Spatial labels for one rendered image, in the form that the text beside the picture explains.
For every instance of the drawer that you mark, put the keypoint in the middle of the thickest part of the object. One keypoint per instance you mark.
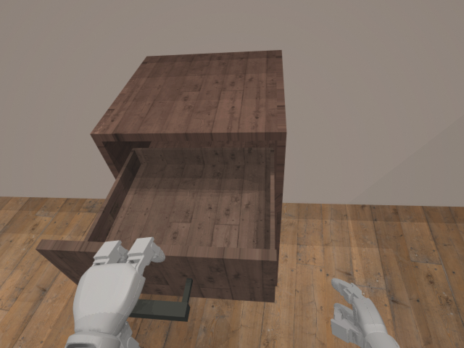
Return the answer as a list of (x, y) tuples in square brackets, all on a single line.
[(210, 210)]

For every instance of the robot right hand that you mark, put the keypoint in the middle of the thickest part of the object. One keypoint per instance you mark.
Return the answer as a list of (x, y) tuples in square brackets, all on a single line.
[(354, 325)]

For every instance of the robot left hand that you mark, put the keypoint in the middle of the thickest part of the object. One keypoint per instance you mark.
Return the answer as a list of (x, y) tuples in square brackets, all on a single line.
[(109, 290)]

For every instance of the left robot forearm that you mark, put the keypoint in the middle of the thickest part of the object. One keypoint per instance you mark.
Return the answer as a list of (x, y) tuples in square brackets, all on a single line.
[(92, 339)]

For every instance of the right robot forearm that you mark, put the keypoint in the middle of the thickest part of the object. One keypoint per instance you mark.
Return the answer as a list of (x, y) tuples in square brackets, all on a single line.
[(379, 340)]

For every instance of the handle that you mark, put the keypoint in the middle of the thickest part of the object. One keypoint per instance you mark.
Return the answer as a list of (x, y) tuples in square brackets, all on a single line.
[(164, 310)]

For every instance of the cabinet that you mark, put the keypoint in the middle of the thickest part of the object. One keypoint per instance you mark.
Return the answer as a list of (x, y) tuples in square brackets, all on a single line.
[(217, 100)]

